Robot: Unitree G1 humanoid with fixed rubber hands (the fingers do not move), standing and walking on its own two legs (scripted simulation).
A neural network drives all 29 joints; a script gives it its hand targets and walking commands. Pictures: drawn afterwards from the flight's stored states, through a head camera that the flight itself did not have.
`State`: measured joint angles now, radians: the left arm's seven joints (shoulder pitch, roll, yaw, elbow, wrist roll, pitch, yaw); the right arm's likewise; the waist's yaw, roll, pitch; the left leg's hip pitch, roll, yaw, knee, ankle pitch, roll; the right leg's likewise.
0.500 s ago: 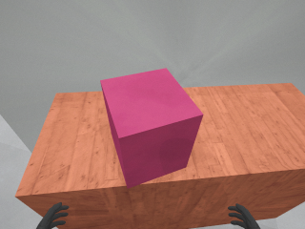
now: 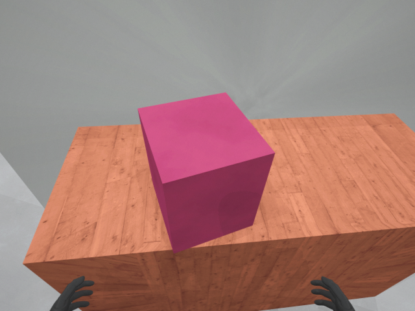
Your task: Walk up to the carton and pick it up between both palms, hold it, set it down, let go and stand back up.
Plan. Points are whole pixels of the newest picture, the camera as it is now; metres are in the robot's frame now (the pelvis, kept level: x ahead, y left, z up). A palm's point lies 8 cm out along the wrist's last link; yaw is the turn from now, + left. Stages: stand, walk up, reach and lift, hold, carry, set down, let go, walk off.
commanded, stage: stand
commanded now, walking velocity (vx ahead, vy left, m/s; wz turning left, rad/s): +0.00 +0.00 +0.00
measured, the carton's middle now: (200, 171) +0.42 +0.03 +0.05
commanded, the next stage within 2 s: walk up in 0.36 s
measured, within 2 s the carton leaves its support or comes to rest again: neither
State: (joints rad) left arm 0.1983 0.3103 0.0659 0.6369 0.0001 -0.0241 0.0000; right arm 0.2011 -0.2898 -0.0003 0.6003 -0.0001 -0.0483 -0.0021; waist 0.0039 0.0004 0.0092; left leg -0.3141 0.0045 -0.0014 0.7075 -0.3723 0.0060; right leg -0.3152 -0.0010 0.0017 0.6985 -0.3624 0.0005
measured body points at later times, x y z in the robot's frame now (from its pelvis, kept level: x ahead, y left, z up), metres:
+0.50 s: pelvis -0.01 +0.00 +0.00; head -0.01 +0.00 +0.45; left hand +0.15 +0.28 -0.08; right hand +0.16 -0.26 -0.07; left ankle +0.00 +0.12 -0.72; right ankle +0.01 -0.12 -0.72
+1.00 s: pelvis -0.02 -0.01 +0.00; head -0.03 -0.02 +0.45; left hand +0.13 +0.28 -0.07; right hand +0.15 -0.28 -0.07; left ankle +0.00 +0.12 -0.72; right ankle +0.01 -0.12 -0.72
